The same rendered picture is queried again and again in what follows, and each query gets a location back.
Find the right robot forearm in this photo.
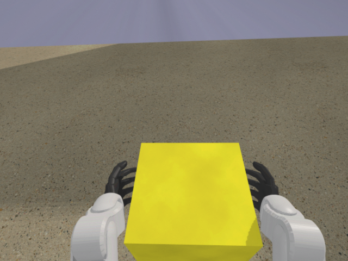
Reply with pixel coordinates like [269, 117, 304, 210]
[259, 195, 326, 261]

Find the robot left hand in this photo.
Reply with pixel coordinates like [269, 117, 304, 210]
[104, 160, 137, 206]

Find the left robot forearm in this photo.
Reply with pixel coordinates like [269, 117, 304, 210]
[70, 192, 126, 261]

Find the robot right hand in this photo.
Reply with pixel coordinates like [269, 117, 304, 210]
[245, 161, 279, 213]

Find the carton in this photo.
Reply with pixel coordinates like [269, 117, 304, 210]
[124, 143, 263, 261]

